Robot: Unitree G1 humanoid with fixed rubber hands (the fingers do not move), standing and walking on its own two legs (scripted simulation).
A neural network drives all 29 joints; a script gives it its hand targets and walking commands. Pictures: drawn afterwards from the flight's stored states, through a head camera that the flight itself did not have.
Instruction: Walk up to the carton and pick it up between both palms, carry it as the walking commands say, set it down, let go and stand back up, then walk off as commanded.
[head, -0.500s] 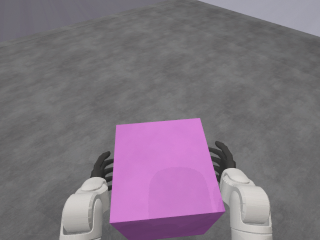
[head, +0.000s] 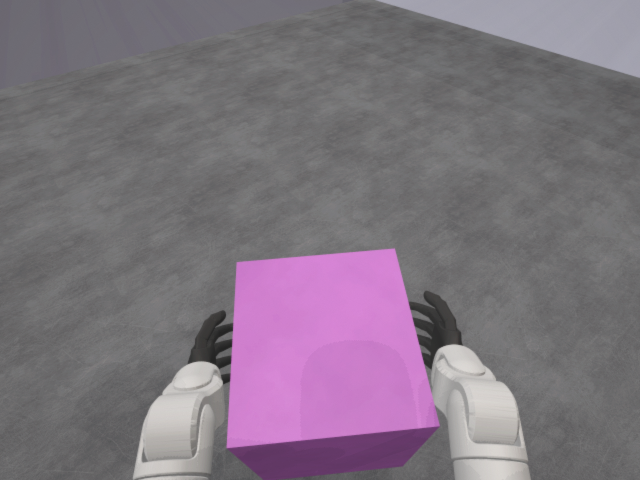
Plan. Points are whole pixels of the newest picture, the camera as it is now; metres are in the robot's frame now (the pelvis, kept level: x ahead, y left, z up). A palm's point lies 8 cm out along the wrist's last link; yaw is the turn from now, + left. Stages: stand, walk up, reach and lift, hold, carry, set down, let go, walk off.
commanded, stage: carry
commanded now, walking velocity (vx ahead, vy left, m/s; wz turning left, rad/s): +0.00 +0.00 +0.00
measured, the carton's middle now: (325, 371) +0.28 +0.00 -0.02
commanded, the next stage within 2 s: none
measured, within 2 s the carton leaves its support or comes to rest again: neither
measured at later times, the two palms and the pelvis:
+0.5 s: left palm (206, 373) +0.26 +0.14 +0.03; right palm (442, 354) +0.27 -0.15 +0.04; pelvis +0.00 +0.00 +0.00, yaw +0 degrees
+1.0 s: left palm (207, 373) +0.26 +0.14 +0.03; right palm (441, 355) +0.27 -0.15 +0.03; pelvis +0.00 +0.00 +0.00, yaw +0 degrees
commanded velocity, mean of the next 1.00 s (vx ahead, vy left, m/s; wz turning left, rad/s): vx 0.00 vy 0.00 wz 0.00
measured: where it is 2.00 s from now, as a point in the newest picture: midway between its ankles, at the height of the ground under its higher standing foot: outside the picture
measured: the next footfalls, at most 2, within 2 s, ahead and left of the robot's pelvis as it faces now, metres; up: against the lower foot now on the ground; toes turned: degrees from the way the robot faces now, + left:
none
